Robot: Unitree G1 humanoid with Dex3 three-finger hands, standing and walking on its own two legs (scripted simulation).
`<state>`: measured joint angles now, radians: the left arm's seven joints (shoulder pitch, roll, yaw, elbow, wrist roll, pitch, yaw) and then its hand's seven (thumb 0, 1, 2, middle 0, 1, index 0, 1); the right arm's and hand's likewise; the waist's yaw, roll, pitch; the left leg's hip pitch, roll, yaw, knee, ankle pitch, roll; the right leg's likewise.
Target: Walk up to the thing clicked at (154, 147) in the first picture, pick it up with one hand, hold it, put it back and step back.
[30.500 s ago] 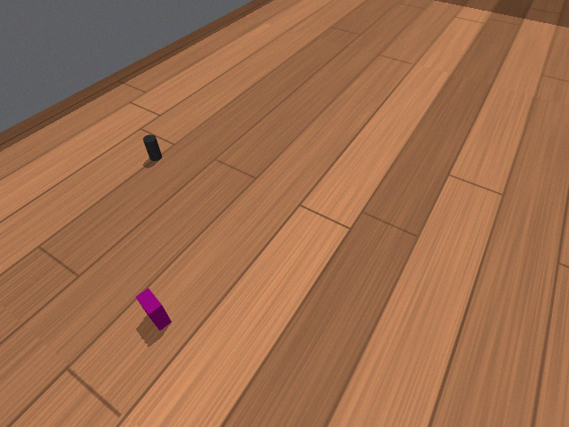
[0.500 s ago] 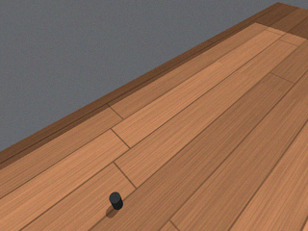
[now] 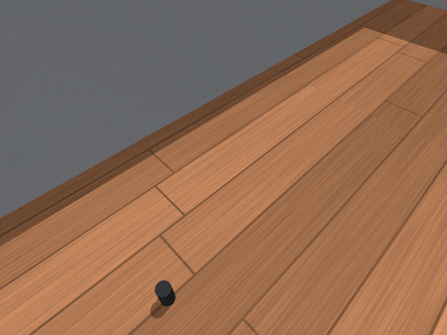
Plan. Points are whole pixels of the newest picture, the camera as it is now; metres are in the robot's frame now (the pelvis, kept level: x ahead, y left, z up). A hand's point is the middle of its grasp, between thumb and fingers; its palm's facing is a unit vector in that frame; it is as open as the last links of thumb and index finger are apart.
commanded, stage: stand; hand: left
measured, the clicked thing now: (165, 293) +0.41 +0.24 -0.72
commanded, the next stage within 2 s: step back in 0.62 s
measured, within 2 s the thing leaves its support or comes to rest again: neither
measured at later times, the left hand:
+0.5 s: hand out of the picture +0.08 +0.25 -0.16, palm faces -0.02 -0.94 -0.34, open 7.4 cm
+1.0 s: hand out of the picture +0.06 +0.27 -0.17, palm faces -0.05 -0.92 -0.38, open 7.4 cm
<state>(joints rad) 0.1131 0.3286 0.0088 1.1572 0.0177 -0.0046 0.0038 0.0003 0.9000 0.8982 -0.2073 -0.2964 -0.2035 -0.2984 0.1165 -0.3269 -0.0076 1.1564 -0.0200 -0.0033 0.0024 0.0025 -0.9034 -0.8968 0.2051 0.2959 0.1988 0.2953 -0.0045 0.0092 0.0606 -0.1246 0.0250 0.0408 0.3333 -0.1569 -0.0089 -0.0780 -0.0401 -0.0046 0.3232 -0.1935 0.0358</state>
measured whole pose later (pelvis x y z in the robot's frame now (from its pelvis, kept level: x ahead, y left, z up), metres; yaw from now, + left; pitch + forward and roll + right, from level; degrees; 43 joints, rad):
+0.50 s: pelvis +0.01 +0.00 +0.00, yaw +0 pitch -3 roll +0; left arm 0.11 0.33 0.01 1.14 0.02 0.00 0.00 0.00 0.90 0.90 -0.21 -0.30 -0.20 -0.30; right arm 0.10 -0.34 -0.01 1.15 -0.02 -0.01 0.00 0.00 -0.90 -0.90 0.21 0.30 0.20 0.30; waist 0.00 0.01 0.05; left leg -0.11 0.03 0.04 0.32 -0.16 -0.01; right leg -0.07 -0.04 0.00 0.31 -0.20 0.03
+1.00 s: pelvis -0.04 +0.01 -0.02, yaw -1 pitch -2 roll +0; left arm 0.10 0.37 0.06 0.95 0.04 0.04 0.00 0.00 0.90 0.90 -0.21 -0.30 -0.20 -0.30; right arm 0.09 -0.40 -0.07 0.99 -0.01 0.06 0.02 0.00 -0.90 -0.90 0.20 0.30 0.20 0.30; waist 0.00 0.00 0.17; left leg -0.38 -0.04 -0.01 0.86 -0.48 0.04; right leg -0.32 -0.05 0.03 0.62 -0.27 0.02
